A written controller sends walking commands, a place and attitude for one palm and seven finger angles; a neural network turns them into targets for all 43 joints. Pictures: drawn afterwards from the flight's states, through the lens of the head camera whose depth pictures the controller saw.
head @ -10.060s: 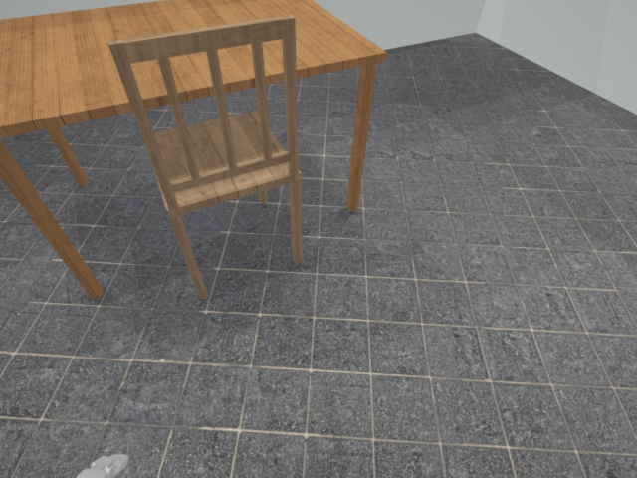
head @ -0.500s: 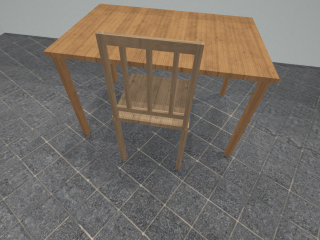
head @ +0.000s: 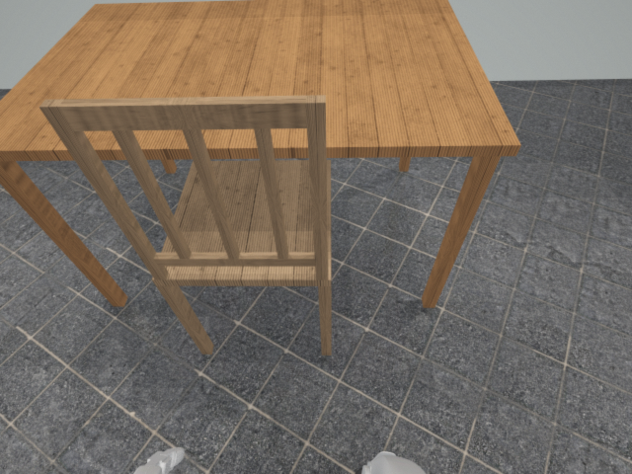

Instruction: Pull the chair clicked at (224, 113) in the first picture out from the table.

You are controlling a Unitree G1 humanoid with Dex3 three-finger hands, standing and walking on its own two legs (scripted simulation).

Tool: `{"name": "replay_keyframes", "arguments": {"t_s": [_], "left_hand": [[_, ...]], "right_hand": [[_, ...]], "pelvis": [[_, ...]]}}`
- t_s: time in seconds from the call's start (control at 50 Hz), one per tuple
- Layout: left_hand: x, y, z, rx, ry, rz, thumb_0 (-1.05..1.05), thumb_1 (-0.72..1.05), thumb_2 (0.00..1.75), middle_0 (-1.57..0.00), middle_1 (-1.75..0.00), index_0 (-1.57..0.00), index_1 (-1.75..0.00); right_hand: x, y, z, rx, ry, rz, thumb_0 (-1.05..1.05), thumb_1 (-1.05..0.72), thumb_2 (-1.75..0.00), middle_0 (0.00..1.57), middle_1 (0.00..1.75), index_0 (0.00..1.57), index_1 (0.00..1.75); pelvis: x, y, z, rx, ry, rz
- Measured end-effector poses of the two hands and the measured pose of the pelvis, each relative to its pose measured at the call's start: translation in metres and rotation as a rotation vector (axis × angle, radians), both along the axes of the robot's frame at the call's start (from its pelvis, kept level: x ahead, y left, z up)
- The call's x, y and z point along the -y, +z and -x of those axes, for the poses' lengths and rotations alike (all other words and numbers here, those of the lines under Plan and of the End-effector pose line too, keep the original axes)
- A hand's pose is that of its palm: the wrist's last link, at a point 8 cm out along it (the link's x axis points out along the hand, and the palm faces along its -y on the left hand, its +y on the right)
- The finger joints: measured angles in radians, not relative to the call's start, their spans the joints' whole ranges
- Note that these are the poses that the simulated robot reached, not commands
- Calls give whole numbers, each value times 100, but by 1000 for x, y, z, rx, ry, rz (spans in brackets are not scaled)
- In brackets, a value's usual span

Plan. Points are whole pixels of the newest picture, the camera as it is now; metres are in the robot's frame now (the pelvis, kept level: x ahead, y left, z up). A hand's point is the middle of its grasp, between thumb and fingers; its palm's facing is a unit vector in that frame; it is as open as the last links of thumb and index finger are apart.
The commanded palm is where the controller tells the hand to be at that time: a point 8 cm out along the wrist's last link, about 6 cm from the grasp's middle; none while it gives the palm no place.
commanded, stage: take the last steps up to it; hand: left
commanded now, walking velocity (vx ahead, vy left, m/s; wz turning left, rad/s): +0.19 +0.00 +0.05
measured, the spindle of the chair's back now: (216, 202) +0.57 +0.20 -0.04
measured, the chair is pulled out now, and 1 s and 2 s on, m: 0.00 0.00 0.00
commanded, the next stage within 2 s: come to a stop and stand still in 0.12 s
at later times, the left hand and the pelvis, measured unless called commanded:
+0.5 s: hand out of the picture +0.12 +0.17 -0.16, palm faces +0.08 -0.98 -0.16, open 7.3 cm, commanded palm none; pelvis +0.12 +0.01 +0.02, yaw -1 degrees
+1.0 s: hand out of the picture +0.10 +0.12 -0.14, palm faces +0.00 -0.97 -0.23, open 7.4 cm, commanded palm none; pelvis +0.06 -0.06 +0.02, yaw -1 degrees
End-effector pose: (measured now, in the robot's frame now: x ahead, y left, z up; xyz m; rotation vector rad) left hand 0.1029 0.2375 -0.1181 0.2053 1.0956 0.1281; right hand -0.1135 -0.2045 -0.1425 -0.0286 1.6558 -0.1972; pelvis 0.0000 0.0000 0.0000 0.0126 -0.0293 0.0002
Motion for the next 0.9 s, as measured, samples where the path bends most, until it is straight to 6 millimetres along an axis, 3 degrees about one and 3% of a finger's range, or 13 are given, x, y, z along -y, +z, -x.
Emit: {"name": "replay_keyframes", "arguments": {"t_s": [0.1,0.22,0.34,0.44,0.54,0.64,0.78,0.9], "left_hand": [[19,11,-7,-65,24,11,0,91,90,-20,-30,-20,-30],[20,17,-9,-130,65,6,0,94,90,-20,-30,-20,-30],[23,8,-5,-210,107,49,0,93,90,-20,-30,-20,-30],[19,-9,-5,-277,140,82,1,92,90,-20,-30,-20,-30],[13,-10,-7,-310,133,71,1,92,90,-20,-30,-20,-30],[4,0,-6,-316,117,6,1,91,90,-20,-30,-20,-30],[15,9,4,-254,94,-87,1,91,90,-20,-30,-20,-30],[45,18,13,-231,66,-62,1,91,90,-20,-30,-20,-30]], "right_hand": [[23,7,-87,143,33,22,1,-91,-90,20,30,20,30],[33,20,-189,318,82,37,1,-91,-90,19,30,19,30],[30,27,-257,384,136,72,1,-93,-90,19,30,19,30],[13,30,-292,412,159,92,0,-94,-90,20,30,20,30],[3,31,-305,422,162,87,0,-93,-90,20,30,20,30],[15,26,-298,420,144,80,0,-93,-90,20,30,20,30],[58,5,-265,404,96,55,0,-91,-90,20,30,20,30],[85,11,-223,351,56,60,1,-91,-90,20,30,20,30]], "pelvis": [[10,17,-30,-6,2,10],[14,29,-65,-29,5,16],[5,29,-98,-26,-7,31],[-7,24,-117,-10,-6,25],[-9,24,-116,-13,-21,-4],[1,24,-101,-26,-30,0],[33,13,-78,-15,-35,-7],[50,23,-70,-3,-32,-19]]}}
